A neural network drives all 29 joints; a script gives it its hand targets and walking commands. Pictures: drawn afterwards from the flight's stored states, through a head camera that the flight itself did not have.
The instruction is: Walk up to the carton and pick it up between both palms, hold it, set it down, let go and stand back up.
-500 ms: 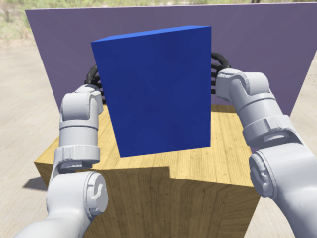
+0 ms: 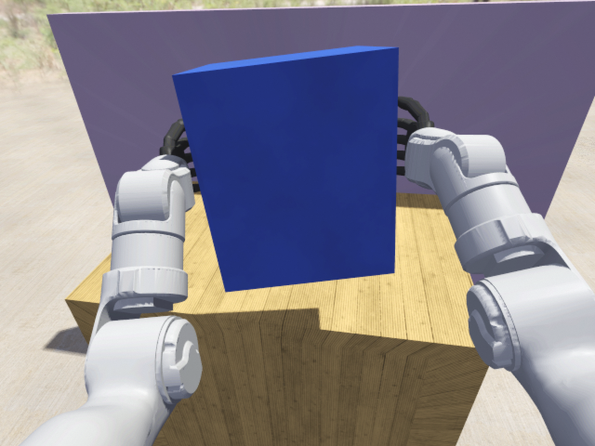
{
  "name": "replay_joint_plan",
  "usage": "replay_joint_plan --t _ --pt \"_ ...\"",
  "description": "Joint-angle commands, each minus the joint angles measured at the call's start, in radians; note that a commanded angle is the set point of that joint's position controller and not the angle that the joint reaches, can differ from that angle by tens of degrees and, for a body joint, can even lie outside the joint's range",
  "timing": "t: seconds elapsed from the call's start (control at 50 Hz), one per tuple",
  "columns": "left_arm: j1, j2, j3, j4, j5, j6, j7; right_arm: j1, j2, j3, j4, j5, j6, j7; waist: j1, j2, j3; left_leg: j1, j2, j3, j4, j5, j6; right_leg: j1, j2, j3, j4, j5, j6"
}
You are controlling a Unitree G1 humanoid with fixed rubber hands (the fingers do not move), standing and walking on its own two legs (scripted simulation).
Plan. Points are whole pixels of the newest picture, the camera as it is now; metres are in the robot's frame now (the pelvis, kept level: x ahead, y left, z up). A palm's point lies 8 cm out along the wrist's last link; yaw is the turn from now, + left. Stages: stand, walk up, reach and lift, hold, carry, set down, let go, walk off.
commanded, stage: hold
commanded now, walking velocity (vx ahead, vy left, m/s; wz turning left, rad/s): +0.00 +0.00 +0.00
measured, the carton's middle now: (295, 161) +0.40 +0.01 +0.29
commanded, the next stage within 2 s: none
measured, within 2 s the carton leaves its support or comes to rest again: neither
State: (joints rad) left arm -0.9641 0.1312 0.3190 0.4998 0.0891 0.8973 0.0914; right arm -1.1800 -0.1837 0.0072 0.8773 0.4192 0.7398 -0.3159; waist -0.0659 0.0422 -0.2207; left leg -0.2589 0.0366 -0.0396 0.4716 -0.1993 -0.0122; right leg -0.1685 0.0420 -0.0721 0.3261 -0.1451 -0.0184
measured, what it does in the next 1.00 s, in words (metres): stands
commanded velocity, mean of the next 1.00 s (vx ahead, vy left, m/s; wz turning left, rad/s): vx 0.00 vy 0.00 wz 0.00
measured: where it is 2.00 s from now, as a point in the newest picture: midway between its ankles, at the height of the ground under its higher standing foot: outside the picture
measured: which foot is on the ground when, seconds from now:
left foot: down 0.00-1.00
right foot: down 0.00-1.00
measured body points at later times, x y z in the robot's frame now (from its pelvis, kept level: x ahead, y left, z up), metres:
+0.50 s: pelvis +0.01 +0.00 +0.00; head -0.09 +0.01 +0.44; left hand +0.39 +0.16 +0.29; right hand +0.39 -0.14 +0.30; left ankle +0.03 +0.12 -0.74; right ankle +0.02 -0.11 -0.74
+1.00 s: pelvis +0.01 +0.00 +0.00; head -0.09 +0.02 +0.44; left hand +0.39 +0.16 +0.29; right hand +0.39 -0.14 +0.31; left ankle +0.03 +0.12 -0.74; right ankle +0.02 -0.11 -0.74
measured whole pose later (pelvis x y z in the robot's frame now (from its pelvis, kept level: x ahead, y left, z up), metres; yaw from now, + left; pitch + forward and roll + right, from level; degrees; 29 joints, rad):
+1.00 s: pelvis +0.01 +0.00 +0.00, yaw +0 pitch -2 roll -2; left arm -0.90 0.10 0.31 0.40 0.13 0.93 0.09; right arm -1.12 -0.19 0.03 0.83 0.46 0.73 -0.31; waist -0.08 0.03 -0.23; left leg -0.23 0.04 -0.03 0.47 -0.22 -0.01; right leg -0.13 0.04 -0.06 0.32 -0.16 -0.01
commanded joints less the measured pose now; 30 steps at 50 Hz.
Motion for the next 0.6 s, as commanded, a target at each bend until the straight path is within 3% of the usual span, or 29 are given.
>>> replay_joint_plan --t 0.0,0.42,0.44,0.58 --pt "-1.133 -0.631 -0.375 -0.249 -0.233 -0.116 -0.138 -0.967 0.760 0.148 -0.424 0.203 -0.057 0.157 -0.012 0.042 -0.446 0.137 -0.064 -0.030 -0.064 0.195 -0.035 0.146 0.040 0.082 -0.027 0.167 0.056" --pt "-1.103 -0.626 -0.385 -0.285 -0.230 -0.105 -0.143 -0.945 0.756 0.171 -0.468 0.219 -0.050 0.147 -0.015 0.040 -0.450 0.157 -0.068 -0.032 -0.051 0.244 -0.042 0.163 0.043 0.084 -0.021 0.230 0.060" --pt "-1.128 -0.657 -0.416 -0.362 -0.246 -0.114 -0.140 -0.924 0.778 0.196 -0.504 0.249 -0.052 0.154 -0.026 0.007 -0.533 0.166 -0.080 -0.040 -0.047 0.253 -0.040 0.184 0.043 0.077 -0.019 0.245 0.088" --pt "-1.066 -0.658 -0.402 -0.298 -0.205 -0.097 -0.147 -0.901 0.752 0.177 -0.471 0.224 -0.047 0.156 -0.029 0.031 -0.412 0.149 -0.075 -0.034 -0.067 0.213 -0.043 0.154 0.040 0.082 -0.032 0.206 0.075"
